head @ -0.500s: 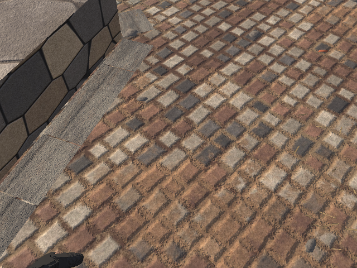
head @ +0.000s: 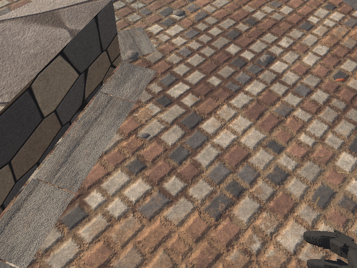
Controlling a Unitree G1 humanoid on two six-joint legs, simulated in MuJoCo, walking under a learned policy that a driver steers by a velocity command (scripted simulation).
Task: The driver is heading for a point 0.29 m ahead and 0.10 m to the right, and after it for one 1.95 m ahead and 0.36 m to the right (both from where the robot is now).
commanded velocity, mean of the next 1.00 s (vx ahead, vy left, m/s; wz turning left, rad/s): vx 0.20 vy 0.00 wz -0.41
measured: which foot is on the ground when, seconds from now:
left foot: down 0.00-0.42, up 0.44-0.82, down 0.84-1.00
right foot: up 0.00-0.40, down 0.42-1.00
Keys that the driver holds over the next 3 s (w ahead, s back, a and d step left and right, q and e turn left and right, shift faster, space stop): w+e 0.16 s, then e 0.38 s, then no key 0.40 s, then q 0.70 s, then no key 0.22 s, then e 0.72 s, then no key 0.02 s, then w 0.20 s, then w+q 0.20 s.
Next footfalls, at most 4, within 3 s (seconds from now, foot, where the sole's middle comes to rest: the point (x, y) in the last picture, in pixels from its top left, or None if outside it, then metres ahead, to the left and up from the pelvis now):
0.42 right None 0.33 -0.16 -0.76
0.84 left None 0.39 0.07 -0.76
1.54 left None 0.37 0.11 -0.76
1.96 right None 0.37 -0.12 -0.76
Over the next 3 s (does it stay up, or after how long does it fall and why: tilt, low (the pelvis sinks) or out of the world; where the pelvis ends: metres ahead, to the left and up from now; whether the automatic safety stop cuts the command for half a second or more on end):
stays up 0.41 -0.05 0.01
